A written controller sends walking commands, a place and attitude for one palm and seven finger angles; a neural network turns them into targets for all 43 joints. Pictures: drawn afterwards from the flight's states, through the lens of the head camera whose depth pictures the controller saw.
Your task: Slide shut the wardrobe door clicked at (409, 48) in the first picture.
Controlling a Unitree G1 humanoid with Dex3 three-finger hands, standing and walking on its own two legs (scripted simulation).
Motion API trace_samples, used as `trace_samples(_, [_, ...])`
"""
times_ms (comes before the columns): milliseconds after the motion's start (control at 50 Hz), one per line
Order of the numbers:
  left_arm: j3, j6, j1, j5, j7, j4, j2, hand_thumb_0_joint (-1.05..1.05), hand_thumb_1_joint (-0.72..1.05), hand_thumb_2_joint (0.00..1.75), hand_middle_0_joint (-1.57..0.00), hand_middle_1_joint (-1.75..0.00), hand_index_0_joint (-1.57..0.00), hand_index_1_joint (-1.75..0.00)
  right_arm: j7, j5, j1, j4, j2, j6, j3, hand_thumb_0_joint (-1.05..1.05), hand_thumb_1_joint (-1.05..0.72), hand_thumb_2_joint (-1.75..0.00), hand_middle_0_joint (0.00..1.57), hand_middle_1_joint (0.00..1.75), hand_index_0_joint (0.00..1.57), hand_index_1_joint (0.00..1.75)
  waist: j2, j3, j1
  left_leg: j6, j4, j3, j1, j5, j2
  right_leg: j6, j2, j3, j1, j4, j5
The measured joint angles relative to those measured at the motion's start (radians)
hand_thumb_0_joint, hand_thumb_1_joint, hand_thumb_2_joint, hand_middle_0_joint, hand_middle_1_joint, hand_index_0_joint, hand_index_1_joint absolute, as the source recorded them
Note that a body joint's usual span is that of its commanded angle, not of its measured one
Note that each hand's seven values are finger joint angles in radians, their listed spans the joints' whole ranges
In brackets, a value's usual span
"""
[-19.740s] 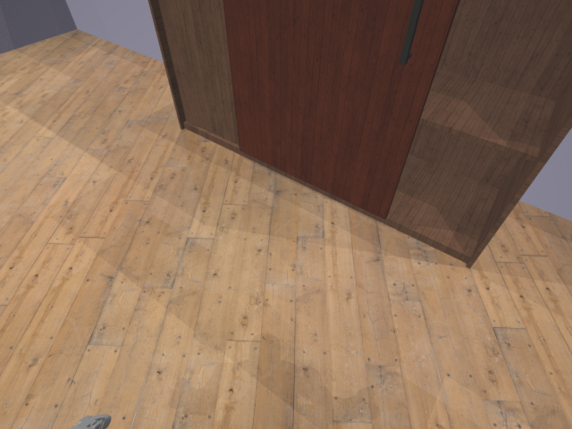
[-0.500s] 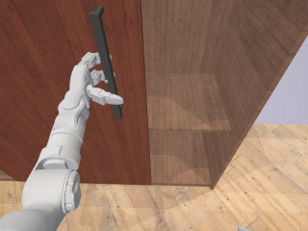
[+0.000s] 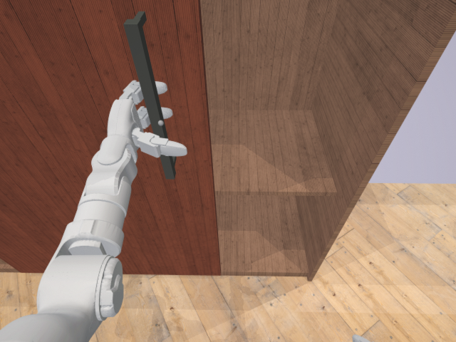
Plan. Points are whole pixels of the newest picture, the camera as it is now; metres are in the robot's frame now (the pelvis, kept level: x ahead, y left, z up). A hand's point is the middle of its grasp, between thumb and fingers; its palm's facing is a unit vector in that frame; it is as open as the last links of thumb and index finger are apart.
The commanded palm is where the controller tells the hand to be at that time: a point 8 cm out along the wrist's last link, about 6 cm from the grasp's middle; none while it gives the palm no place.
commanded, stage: slide the fingers in behind the handle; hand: left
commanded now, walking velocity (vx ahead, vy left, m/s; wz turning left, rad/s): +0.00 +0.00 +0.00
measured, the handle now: (158, 110) +0.49 +0.14 +0.17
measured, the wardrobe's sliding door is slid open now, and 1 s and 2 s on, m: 0.39 0.39 0.39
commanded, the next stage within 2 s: grip the handle and tug to test in 0.46 s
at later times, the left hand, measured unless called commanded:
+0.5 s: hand (165, 121) +0.45 +0.12 +0.17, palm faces +0.01 -1.00 +0.01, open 13.9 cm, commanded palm +0.42 +0.17 +0.17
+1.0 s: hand (160, 122) +0.45 +0.13 +0.17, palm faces +0.01 -1.00 +0.02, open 9.5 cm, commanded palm +0.42 +0.18 +0.17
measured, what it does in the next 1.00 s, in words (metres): stands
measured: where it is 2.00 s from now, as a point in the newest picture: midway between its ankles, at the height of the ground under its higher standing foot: outside the picture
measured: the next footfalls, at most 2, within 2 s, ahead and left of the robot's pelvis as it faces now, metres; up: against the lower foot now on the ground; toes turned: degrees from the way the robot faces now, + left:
none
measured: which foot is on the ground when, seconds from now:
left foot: down 0.00-1.00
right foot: down 0.00-1.00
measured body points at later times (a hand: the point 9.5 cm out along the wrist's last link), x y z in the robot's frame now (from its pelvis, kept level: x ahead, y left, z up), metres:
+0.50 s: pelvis -0.01 +0.00 +0.00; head +0.00 -0.02 +0.45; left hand +0.44 +0.17 +0.18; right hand +0.07 -0.26 -0.12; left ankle -0.03 +0.10 -0.74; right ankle +0.01 -0.11 -0.74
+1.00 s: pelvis -0.01 +0.00 +0.00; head +0.00 -0.01 +0.45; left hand +0.44 +0.18 +0.17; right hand +0.08 -0.25 -0.12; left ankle -0.03 +0.10 -0.74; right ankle +0.01 -0.11 -0.74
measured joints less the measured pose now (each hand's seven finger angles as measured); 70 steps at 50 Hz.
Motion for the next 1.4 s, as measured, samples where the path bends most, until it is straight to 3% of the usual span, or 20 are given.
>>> trace_samples(100, [-0.016, 0.001, -0.005, 0.005, 0.014, 0.002, -0.019, -0.01, -0.50, 0.30, -0.30, -1.20, -0.30, -1.20, 0.001, 0.001, -0.001, 0.005, 0.000, 0.001, 0.000, 0.01, -0.91, -0.90, 0.20, 0.30, 0.20, 0.30, 0.002, 0.000, 0.000, -0.001, -0.001, -0.002, 0.003, 0.002, 0.000, -0.001, -0.001, -0.002, 0.003, 0.001, 0.000])
trace_samples(200, [0.011, 0.001, -0.026, 0.014, 0.027, 0.037, -0.014, -0.01, -0.50, 0.30, -0.30, -1.20, -0.30, -1.20, -0.001, -0.004, -0.012, 0.003, 0.006, 0.005, 0.008, 0.01, -0.91, -0.90, 0.20, 0.30, 0.20, 0.30, 0.000, 0.004, -0.009, -0.002, -0.002, 0.003, -0.002, 0.006, 0.002, -0.003, 0.002, 0.003, -0.006, 0.003, 0.005])
trace_samples(680, [0.025, -0.029, -0.021, 0.010, 0.006, 0.054, 0.016, -0.01, -0.45, 0.32, -0.31, -1.21, -0.30, -1.20, -0.002, 0.000, 0.015, 0.002, -0.003, -0.006, 0.000, 0.01, -0.91, -0.90, 0.20, 0.30, 0.20, 0.30, 0.000, 0.004, -0.013, -0.004, 0.000, 0.007, -0.007, 0.008, 0.007, -0.005, 0.007, 0.007, -0.009, -0.002, 0.012])
trace_samples(860, [0.009, -0.018, -0.025, 0.005, 0.006, 0.053, 0.013, -0.01, -0.17, 0.44, -0.34, -1.25, -0.33, -1.24, -0.004, 0.003, 0.003, 0.004, -0.001, -0.009, 0.004, 0.01, -0.91, -0.90, 0.20, 0.30, 0.20, 0.30, -0.003, 0.007, -0.008, 0.000, 0.003, 0.002, -0.008, 0.008, 0.002, -0.001, 0.002, 0.003, -0.007, -0.002, 0.011])
trace_samples(1080, [0.014, -0.028, -0.015, 0.008, 0.004, 0.032, 0.011, 0.00, 0.32, 0.65, -0.39, -1.32, -0.38, -1.31, 0.001, -0.001, 0.007, -0.003, 0.006, -0.012, 0.002, 0.01, -0.90, -0.90, 0.20, 0.30, 0.20, 0.30, -0.002, -0.001, -0.007, 0.004, 0.001, 0.010, -0.007, 0.003, -0.001, 0.003, 0.000, 0.011, -0.010, -0.001, 0.008])
trace_samples(1220, [-0.006, -0.002, 0.016, 0.001, 0.013, -0.018, -0.017, 0.00, 0.64, 0.79, -0.42, -1.36, -0.42, -1.36, 0.005, -0.001, 0.010, 0.003, 0.006, -0.002, 0.000, 0.01, -0.90, -0.90, 0.20, 0.30, 0.20, 0.30, 0.003, -0.006, 0.002, 0.006, -0.003, 0.007, 0.006, 0.001, -0.004, 0.007, -0.003, 0.009, 0.004, -0.005, 0.005])
trace_samples(1400, [-0.007, 0.021, 0.030, 0.012, 0.040, -0.049, -0.032, 0.00, 0.74, 0.84, -0.41, -1.39, -0.41, -1.39, 0.004, -0.006, -0.014, -0.007, 0.016, 0.006, 0.004, 0.01, -0.90, -0.90, 0.20, 0.30, 0.20, 0.30, 0.000, -0.002, -0.002, 0.004, -0.013, 0.011, 0.020, 0.006, -0.003, 0.005, -0.001, 0.013, 0.014, -0.009, 0.008])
